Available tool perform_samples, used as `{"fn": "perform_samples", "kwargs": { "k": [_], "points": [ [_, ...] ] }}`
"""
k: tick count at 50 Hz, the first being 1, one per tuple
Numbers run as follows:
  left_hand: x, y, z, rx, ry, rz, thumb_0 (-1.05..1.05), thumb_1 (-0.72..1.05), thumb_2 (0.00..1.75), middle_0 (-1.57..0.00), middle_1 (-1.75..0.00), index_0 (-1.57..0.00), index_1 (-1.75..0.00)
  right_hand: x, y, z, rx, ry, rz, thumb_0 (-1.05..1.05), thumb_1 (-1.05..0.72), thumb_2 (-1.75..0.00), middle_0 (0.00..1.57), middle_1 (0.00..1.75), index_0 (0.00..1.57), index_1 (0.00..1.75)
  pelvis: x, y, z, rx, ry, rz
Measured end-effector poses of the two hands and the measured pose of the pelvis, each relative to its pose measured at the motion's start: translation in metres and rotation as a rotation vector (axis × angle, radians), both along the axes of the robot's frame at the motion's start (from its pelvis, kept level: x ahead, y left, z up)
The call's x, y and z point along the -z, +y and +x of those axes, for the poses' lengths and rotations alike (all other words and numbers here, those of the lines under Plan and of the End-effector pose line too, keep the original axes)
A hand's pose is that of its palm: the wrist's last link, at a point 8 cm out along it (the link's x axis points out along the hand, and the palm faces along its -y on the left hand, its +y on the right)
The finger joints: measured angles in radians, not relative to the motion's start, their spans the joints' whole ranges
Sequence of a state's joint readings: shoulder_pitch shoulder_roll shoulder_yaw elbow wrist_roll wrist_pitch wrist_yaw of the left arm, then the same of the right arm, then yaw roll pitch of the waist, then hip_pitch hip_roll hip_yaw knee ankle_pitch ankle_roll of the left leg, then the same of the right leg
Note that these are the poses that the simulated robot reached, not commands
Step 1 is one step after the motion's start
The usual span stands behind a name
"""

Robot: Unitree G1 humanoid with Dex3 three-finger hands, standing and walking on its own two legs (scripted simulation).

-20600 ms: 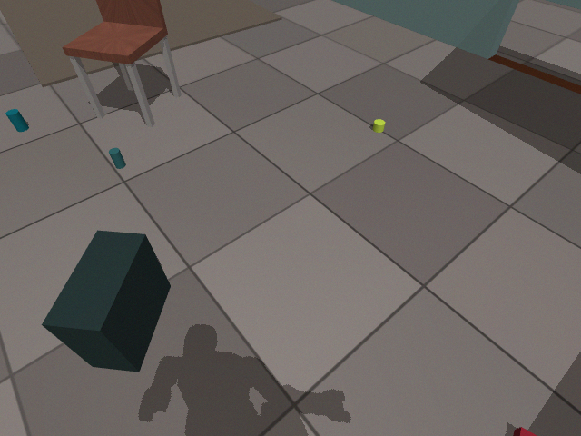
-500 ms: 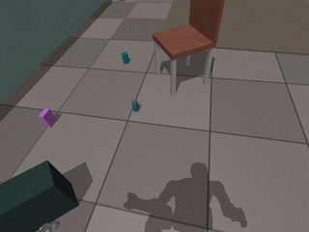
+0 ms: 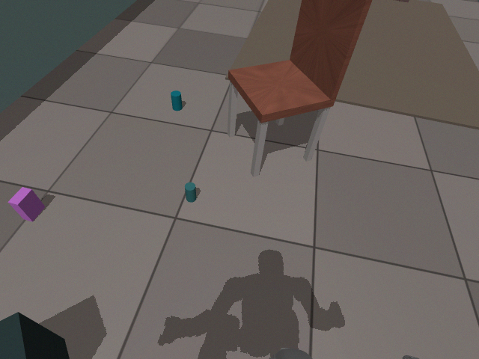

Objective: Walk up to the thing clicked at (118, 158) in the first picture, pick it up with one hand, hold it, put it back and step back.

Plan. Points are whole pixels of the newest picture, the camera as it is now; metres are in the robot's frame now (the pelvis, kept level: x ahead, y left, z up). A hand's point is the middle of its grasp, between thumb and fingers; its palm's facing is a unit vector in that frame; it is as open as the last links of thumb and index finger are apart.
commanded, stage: walk up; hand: left
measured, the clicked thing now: (190, 192) +0.98 +0.22 -0.72
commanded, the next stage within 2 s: none
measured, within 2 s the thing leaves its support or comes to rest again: neither
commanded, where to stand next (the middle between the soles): +0.61 -0.02 m, yaw +1 degrees
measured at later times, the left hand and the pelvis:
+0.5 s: hand (126, 291) +0.27 +0.23 -0.12, palm faces -0.01 -0.92 -0.40, open 7.4 cm; pelvis +0.21 -0.05 +0.00, yaw +1 degrees
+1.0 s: hand (142, 216) +0.45 +0.24 -0.14, palm faces -0.06 -0.92 -0.38, open 7.4 cm; pelvis +0.39 -0.04 -0.01, yaw +1 degrees
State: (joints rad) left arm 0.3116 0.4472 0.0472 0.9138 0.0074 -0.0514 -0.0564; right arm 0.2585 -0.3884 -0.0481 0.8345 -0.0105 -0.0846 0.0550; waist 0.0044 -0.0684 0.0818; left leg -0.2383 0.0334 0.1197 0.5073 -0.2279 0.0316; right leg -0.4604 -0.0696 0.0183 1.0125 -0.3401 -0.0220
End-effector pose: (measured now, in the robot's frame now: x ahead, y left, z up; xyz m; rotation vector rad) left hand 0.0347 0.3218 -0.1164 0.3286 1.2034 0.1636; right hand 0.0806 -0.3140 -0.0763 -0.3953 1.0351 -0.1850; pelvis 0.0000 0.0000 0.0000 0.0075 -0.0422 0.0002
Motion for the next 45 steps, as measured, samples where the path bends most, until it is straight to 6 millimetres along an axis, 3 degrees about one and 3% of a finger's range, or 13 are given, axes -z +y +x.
{"fn": "perform_samples", "kwargs": {
  "k": [8, 14, 19, 23, 28, 33, 39, 45],
  "points": [
    [-0.021, -0.016, 0.104, 0.048, -0.044, 0.032, 0.01, 0.9, 0.9, -0.2, -0.3, -0.2, -0.3, 0.019, -0.027, 0.027, 0.053, 0.098, 0.031, 0.0, -0.9, -0.9, 0.21, 0.3, 0.21, 0.3, -0.001, -0.018, 0.073, 0.002, 0.007, 0.017],
    [-0.026, -0.039, 0.179, 0.046, -0.15, 0.091, 0.0, 0.9, 0.9, -0.2, -0.3, -0.2, -0.3, 0.051, -0.055, 0.076, 0.069, 0.15, 0.045, 0.0, -0.9, -0.9, 0.21, 0.3, 0.21, 0.3, 0.016, -0.045, 0.13, -0.008, -0.005, 0.002],
    [-0.039, -0.055, 0.205, 0.018, -0.165, 0.08, 0.0, 0.9, 0.9, -0.2, -0.3, -0.2, -0.3, 0.046, -0.055, 0.137, 0.034, 0.123, 0.071, 0.01, -0.9, -0.9, 0.21, 0.3, 0.21, 0.3, 0.004, -0.05, 0.165, -0.011, -0.007, 0.002],
    [-0.039, -0.056, 0.217, 0.007, -0.128, 0.071, 0.0, 0.9, 0.9, -0.2, -0.3, -0.2, -0.3, 0.036, -0.051, 0.182, -0.001, 0.097, 0.078, 0.0, -0.9, -0.9, 0.21, 0.3, 0.21, 0.3, -0.001, -0.05, 0.193, -0.015, 0.003, -0.009],
    [-0.025, -0.042, 0.232, -0.024, -0.085, 0.052, 0.0, 0.9, 0.9, -0.2, -0.3, -0.2, -0.3, 0.027, -0.043, 0.234, -0.038, 0.098, 0.048, 0.0, -0.9, -0.9, 0.21, 0.3, 0.21, 0.3, 0.001, -0.042, 0.233, -0.028, 0.009, -0.028],
    [0.003, -0.02, 0.257, -0.047, -0.027, 0.035, 0.0, 0.9, 0.9, -0.2, -0.3, -0.2, -0.3, 0.023, -0.029, 0.289, -0.051, 0.046, -0.005, 0.0, -0.9, -0.9, 0.21, 0.3, 0.21, 0.3, 0.016, -0.023, 0.277, -0.031, 0.001, -0.011],
    [0.006, -0.017, 0.31, -0.024, -0.001, 0.017, 0.01, 0.9, 0.9, -0.2, -0.3, -0.2, -0.3, 0.008, -0.019, 0.316, -0.005, 0.006, -0.008, 0.0, -0.9, -0.9, 0.21, 0.3, 0.21, 0.3, 0.007, -0.017, 0.316, -0.021, -0.01, -0.005],
    [-0.008, -0.025, 0.363, 0.01, -0.017, 0.013, 0.01, 0.9, 0.9, -0.2, -0.3, -0.2, -0.3, 0.009, -0.028, 0.33, 0.016, 0.058, 0.003, 0.0, -0.9, -0.9, 0.21, 0.3, 0.21, 0.3, 0.0, -0.023, 0.354, -0.011, -0.008, 0.005]
  ]
}}
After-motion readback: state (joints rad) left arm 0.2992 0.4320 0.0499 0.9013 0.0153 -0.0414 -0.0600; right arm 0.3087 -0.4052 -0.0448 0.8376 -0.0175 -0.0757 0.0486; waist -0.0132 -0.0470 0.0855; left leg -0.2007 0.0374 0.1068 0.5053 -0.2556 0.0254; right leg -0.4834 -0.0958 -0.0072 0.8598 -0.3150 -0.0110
